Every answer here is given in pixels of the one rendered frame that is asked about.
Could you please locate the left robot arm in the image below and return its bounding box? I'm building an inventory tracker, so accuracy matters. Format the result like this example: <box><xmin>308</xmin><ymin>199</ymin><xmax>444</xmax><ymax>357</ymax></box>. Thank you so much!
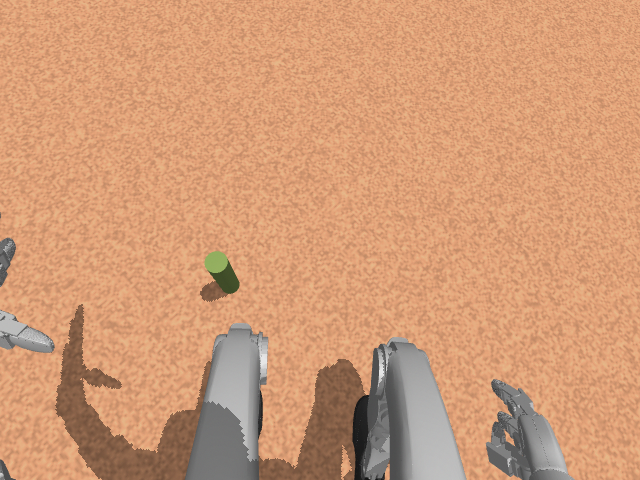
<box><xmin>0</xmin><ymin>460</ymin><xmax>16</xmax><ymax>480</ymax></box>

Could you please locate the right robot foot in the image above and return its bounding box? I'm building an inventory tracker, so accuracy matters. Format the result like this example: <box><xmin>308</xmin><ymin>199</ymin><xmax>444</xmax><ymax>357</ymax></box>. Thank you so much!
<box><xmin>352</xmin><ymin>395</ymin><xmax>385</xmax><ymax>480</ymax></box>

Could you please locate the left robot hand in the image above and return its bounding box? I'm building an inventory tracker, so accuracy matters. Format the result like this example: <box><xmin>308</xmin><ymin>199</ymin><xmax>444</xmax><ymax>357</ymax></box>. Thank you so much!
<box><xmin>0</xmin><ymin>213</ymin><xmax>55</xmax><ymax>353</ymax></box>

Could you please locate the right robot hand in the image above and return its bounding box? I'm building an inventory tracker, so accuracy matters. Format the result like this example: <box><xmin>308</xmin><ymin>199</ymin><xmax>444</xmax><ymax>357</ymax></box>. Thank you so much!
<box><xmin>486</xmin><ymin>379</ymin><xmax>568</xmax><ymax>480</ymax></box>

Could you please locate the can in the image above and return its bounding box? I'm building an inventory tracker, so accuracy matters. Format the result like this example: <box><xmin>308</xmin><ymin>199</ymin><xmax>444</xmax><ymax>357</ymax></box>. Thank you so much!
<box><xmin>204</xmin><ymin>251</ymin><xmax>240</xmax><ymax>294</ymax></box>

